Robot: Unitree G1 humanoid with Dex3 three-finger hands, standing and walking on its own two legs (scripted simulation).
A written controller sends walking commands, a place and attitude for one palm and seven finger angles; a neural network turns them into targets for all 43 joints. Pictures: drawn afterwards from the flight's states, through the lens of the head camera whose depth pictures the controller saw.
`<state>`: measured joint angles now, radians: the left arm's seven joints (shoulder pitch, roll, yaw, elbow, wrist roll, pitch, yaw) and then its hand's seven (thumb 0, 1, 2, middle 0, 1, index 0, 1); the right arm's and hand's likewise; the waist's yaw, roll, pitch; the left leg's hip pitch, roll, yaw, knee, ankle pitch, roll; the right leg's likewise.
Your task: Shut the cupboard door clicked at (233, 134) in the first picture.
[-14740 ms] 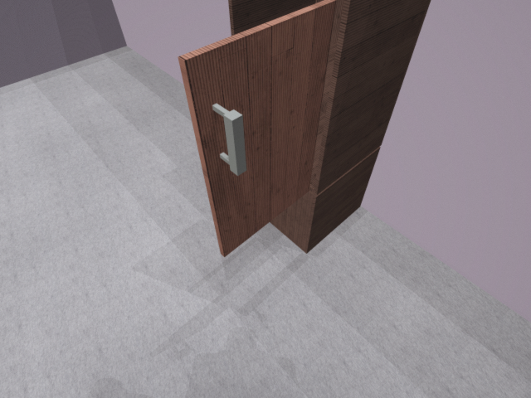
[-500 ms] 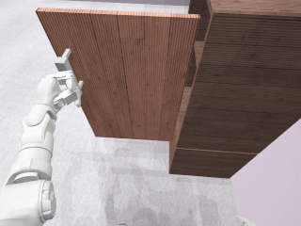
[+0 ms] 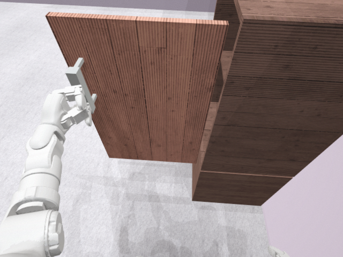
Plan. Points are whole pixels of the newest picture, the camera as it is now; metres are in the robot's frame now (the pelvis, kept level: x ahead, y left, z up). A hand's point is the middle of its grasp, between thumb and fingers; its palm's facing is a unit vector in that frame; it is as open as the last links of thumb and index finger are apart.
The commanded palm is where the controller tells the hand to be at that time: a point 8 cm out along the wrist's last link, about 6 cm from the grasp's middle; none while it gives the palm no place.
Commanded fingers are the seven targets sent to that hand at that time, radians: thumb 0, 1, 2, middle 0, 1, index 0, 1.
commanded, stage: push the door shut along its arc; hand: left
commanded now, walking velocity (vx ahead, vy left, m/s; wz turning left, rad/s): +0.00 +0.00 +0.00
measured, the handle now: (85, 86) +0.51 +0.22 +0.11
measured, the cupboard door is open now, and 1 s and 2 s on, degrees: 90 72 62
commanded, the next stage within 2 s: pull the fist back off the door in 1.80 s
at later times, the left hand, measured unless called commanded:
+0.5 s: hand (95, 94) +0.47 +0.19 +0.11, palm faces -0.16 -0.99 +0.00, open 3.3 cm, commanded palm +0.47 +0.23 +0.11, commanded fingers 0.00 0.90 0.90 -1.30 -1.50 -1.30 -1.50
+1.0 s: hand (108, 78) +0.53 +0.16 +0.12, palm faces -0.26 -0.96 +0.01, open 3.1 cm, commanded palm +0.54 +0.20 +0.11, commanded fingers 0.00 0.90 0.90 -1.30 -1.50 -1.30 -1.50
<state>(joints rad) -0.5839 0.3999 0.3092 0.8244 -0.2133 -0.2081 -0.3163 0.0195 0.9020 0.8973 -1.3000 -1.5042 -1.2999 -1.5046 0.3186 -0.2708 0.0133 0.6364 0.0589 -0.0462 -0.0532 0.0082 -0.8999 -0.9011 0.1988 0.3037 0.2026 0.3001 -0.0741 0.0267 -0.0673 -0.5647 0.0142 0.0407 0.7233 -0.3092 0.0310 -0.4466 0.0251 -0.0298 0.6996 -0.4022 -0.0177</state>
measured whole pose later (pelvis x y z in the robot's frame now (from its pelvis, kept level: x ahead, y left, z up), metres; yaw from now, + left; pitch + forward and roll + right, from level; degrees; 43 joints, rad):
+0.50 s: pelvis -0.01 +0.00 -0.01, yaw +1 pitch +14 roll -2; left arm -0.96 0.53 0.28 1.19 -0.19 -0.26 -0.43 0.03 0.93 0.94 -1.30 -1.50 -1.31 -1.50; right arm 0.37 -0.30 0.01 0.72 0.04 -0.07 -0.07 0.01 -0.90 -0.90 0.20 0.30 0.20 0.30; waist -0.14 0.03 -0.06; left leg -0.75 0.01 0.01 0.82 -0.31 0.03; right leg -0.61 0.02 -0.06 0.78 -0.41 -0.02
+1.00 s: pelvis -0.01 +0.01 -0.02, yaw -1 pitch +20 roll -3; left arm -1.17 0.65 0.31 1.32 -0.12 -0.21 -0.50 0.02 0.90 0.90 -1.30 -1.50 -1.30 -1.50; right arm 0.41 -0.30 0.02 0.71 0.01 -0.05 -0.06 0.00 -0.90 -0.90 0.20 0.30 0.20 0.30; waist -0.21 0.04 -0.07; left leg -0.88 0.04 0.01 0.89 -0.35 0.04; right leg -0.74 0.05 -0.06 0.83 -0.43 -0.02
